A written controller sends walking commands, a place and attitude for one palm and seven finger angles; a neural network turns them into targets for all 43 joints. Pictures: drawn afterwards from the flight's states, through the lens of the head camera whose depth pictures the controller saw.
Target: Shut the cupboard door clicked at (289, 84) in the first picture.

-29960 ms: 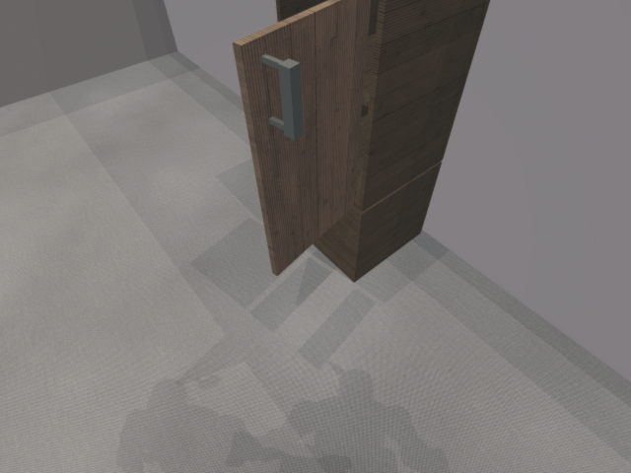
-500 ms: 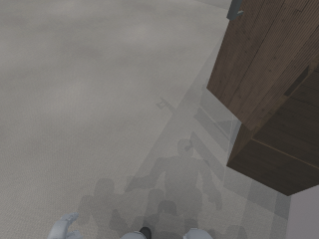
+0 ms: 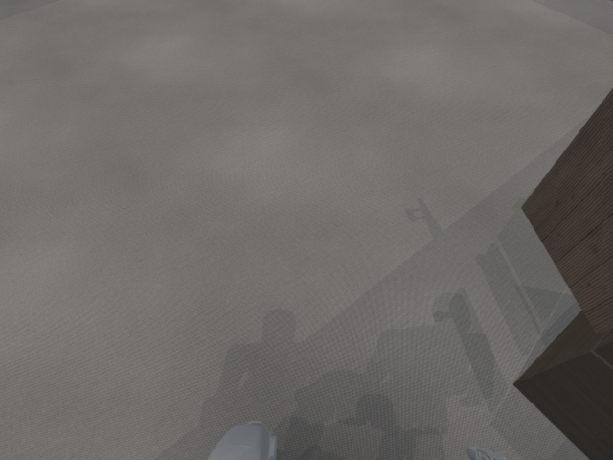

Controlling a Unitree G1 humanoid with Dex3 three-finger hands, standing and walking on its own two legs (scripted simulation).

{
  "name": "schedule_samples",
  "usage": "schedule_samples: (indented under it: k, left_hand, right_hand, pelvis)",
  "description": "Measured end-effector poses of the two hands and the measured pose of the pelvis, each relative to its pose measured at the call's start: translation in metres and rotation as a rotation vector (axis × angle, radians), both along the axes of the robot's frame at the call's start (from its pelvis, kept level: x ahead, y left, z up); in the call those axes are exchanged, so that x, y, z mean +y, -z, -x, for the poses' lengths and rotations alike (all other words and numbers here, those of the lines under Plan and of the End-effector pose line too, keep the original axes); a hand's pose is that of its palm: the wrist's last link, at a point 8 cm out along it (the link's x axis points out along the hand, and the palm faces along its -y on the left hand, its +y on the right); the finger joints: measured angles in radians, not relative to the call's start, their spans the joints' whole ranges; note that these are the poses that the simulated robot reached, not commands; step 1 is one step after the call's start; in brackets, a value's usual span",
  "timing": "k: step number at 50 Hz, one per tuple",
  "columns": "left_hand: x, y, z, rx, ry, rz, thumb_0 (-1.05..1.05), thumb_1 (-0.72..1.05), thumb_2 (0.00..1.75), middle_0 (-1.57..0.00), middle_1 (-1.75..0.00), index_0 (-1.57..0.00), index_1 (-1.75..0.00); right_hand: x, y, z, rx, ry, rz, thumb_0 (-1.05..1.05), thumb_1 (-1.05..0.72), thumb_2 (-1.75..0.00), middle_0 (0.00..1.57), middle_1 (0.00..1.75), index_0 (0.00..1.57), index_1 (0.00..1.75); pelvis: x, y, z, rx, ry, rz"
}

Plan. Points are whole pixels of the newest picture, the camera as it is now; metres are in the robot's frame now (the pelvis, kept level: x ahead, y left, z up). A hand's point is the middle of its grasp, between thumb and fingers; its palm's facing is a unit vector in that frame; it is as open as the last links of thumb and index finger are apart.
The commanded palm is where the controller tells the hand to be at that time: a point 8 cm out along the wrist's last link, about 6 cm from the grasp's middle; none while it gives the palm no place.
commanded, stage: walk to a spot facing it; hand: left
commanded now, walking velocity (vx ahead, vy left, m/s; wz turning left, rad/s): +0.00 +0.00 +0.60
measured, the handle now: out of the picture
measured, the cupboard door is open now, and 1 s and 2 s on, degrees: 61 61 61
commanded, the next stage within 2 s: turn to face it in 1.24 s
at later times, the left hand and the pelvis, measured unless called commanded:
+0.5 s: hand (166, 434) +0.15 +0.22 -0.14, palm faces +0.25 -0.92 -0.30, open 7.4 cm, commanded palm none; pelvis +0.08 -0.02 -0.01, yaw +17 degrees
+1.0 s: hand out of the picture +0.09 +0.25 -0.20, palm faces +0.61 -0.76 -0.23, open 7.4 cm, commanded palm none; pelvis +0.22 +0.09 -0.02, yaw +36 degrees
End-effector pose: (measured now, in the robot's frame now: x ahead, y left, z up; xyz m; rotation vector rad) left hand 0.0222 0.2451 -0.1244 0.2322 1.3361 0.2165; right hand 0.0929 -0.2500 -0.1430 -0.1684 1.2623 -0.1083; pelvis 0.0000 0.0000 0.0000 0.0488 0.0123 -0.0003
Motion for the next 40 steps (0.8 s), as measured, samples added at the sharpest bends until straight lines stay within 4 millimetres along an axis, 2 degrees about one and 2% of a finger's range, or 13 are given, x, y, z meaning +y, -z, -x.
schedule_samples:
  k: [5, 8, 11, 16, 21, 24, 27, 32, 36, 40]
  left_hand:
    - [0.022, 0.025, 0.03, 0.058, -0.101, 0.026, 0.0, 0.9, 0.9, -0.21, -0.3, -0.2, -0.3]
    - [0.033, 0.029, 0.029, 0.065, -0.138, 0.021, 0.0, 0.9, 0.9, -0.2, -0.3, -0.2, -0.3]
    - [0.04, 0.021, 0.01, 0.009, -0.157, 0.019, 0.01, 0.9, 0.9, -0.2, -0.3, -0.2, -0.3]
    - [0.042, 0.002, -0.039, -0.132, -0.151, 0.014, 0.01, 0.91, 0.9, -0.2, -0.3, -0.2, -0.3]
    - [0.032, -0.014, -0.088, -0.236, -0.125, -0.013, 0.0, 0.91, 0.9, -0.2, -0.3, -0.2, -0.3]
    - [0.024, -0.015, -0.105, -0.289, -0.13, -0.046, 0.0, 0.9, 0.9, -0.2, -0.3, -0.2, -0.3]
    - [0.012, -0.019, -0.101, -0.28, -0.188, -0.051, 0.0, 0.9, 0.9, -0.2, -0.3, -0.2, -0.3]
    - [-0.007, -0.017, -0.076, -0.164, -0.307, -0.013, 0.0, 0.9, 0.9, -0.2, -0.3, -0.2, -0.3]
    - [-0.02, -0.008, -0.053, -0.078, -0.413, 0.031, 0.0, 0.9, 0.9, -0.2, -0.3, -0.2, -0.3]
    - [-0.028, 0.006, -0.028, 0.012, -0.531, 0.078, 0.0, 0.9, 0.9, -0.2, -0.3, -0.2, -0.3]
  right_hand:
    - [0.023, -0.006, -0.065, -0.132, -0.115, 0.04, 0.0, -0.91, -0.9, 0.2, 0.3, 0.2, 0.29]
    - [0.032, -0.015, -0.081, -0.17, -0.157, 0.059, 0.0, -0.91, -0.9, 0.2, 0.3, 0.2, 0.29]
    - [0.036, -0.023, -0.085, -0.165, -0.186, 0.075, 0.0, -0.91, -0.9, 0.2, 0.3, 0.2, 0.29]
    - [0.033, -0.024, -0.079, -0.109, -0.214, 0.061, 0.0, -0.91, -0.9, 0.2, 0.3, 0.2, 0.29]
    - [0.014, -0.009, -0.073, -0.023, -0.207, 0.035, 0.0, -0.91, -0.9, 0.21, 0.3, 0.2, 0.3]
    - [-0.001, 0.008, -0.08, 0.027, -0.205, 0.026, 0.0, -0.9, -0.9, 0.21, 0.3, 0.2, 0.3]
    - [-0.006, 0.008, -0.099, 0.069, -0.243, 0.03, 0.0, -0.91, -0.9, 0.2, 0.3, 0.2, 0.29]
    - [0.008, -0.008, -0.153, 0.052, -0.309, 0.014, 0.01, -0.91, -0.9, 0.2, 0.3, 0.2, 0.29]
    - [0.037, -0.013, -0.207, 0.032, -0.4, 0.01, 0.0, -0.91, -0.9, 0.2, 0.3, 0.19, 0.29]
    - [0.086, -0.013, -0.268, -0.007, -0.524, 0.008, 0.0, -0.91, -0.9, 0.2, 0.3, 0.19, 0.29]
  pelvis:
    - [0.015, 0.016, -0.012, 0.001, -0.067, 0.018]
    - [0.018, 0.015, -0.015, -0.012, -0.089, 0.018]
    - [0.019, 0.008, -0.021, -0.014, -0.124, 0.035]
    - [0.013, -0.001, -0.034, -0.009, -0.184, 0.051]
    - [-0.003, 0.0, -0.059, -0.003, -0.233, 0.05]
    - [-0.014, 0.01, -0.078, -0.003, -0.273, 0.044]
    - [-0.016, 0.005, -0.094, -0.01, -0.323, 0.04]
    - [-0.011, -0.009, -0.127, -0.001, -0.396, 0.021]
    - [0.0, -0.01, -0.151, -0.004, -0.465, 0.023]
    - [0.02, -0.004, -0.173, -0.013, -0.529, 0.035]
